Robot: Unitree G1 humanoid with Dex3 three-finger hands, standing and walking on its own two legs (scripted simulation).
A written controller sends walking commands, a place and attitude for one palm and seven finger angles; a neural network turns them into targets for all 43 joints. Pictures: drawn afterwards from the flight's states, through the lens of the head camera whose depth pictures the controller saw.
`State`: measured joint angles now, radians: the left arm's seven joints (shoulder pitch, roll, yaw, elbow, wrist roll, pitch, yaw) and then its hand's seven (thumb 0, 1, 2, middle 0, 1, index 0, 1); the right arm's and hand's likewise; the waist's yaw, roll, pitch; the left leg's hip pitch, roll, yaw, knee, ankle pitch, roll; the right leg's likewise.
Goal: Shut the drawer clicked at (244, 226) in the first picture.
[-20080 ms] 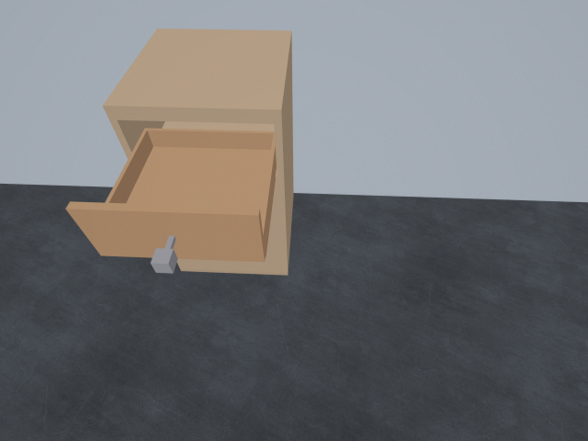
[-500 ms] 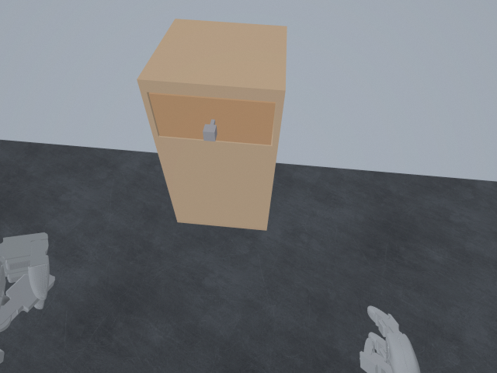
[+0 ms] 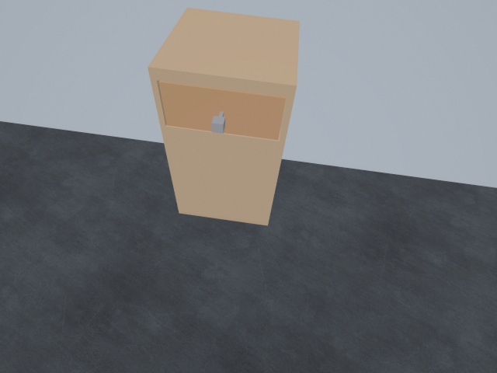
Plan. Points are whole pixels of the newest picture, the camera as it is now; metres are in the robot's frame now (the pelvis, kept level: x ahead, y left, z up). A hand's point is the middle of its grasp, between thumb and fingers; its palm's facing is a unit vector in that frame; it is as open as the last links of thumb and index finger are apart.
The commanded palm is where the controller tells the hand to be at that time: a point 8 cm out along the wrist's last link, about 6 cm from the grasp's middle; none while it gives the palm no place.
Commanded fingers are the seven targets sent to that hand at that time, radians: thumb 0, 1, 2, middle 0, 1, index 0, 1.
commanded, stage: let the arm hang, fingers relaxed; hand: left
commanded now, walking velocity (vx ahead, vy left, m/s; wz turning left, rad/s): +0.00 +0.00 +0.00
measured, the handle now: (219, 120) +0.82 +0.13 -0.14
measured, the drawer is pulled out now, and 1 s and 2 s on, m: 0.00 0.00 0.00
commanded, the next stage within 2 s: look to check the result in 0.74 s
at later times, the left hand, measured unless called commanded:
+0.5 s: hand out of the picture -0.01 +0.16 -0.17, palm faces +0.01 -0.98 -0.18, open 7.2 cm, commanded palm none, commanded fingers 0.00 0.90 0.90 -0.20 -0.30 -0.20 -0.30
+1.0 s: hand out of the picture -0.02 +0.14 -0.17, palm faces +0.03 -0.98 -0.18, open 7.4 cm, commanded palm none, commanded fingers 0.00 0.90 0.90 -0.20 -0.30 -0.20 -0.30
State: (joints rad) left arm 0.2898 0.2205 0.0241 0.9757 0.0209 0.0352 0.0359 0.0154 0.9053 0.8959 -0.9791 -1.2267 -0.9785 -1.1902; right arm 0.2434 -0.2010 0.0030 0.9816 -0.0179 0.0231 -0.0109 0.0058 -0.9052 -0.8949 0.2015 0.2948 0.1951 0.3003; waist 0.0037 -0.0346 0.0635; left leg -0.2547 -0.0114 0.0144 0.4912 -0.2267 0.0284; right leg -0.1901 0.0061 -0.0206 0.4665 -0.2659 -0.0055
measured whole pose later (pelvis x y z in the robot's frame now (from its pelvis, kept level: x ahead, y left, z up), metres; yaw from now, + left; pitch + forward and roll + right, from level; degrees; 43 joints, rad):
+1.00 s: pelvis +0.00 -0.02 +0.00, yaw -1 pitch -2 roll +0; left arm 0.31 0.11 0.01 1.14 0.01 -0.01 0.04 0.01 0.91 0.90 -0.20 -0.30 -0.20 -0.30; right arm 0.31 -0.12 -0.02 1.14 -0.01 0.00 -0.04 0.00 -0.91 -0.90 0.20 0.29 0.19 0.30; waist 0.00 0.02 0.05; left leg -0.20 0.01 0.02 0.42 -0.19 0.00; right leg -0.16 0.02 -0.01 0.43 -0.25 -0.03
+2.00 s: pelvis +0.01 -0.03 +0.00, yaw -1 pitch -2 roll +0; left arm 0.29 0.11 0.01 1.14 0.01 -0.02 0.04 0.00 0.91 0.90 -0.20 -0.30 -0.20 -0.30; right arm 0.29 -0.13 -0.02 1.15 -0.01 0.00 -0.04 0.00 -0.91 -0.90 0.20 0.29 0.19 0.30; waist 0.00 0.02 0.05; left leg -0.17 0.02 0.01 0.40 -0.20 -0.02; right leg -0.12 0.04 -0.02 0.41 -0.26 -0.05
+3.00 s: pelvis +0.02 -0.03 +0.01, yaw -1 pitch -1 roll +0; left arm 0.30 0.12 0.01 1.14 0.01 -0.02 0.04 0.00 0.91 0.90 -0.20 -0.30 -0.20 -0.30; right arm 0.29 -0.12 -0.01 1.15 -0.01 0.00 -0.04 0.00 -0.91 -0.90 0.20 0.29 0.19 0.30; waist 0.00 0.01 0.05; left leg -0.16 0.02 0.01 0.39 -0.21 -0.02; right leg -0.11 0.04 -0.02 0.40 -0.26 -0.05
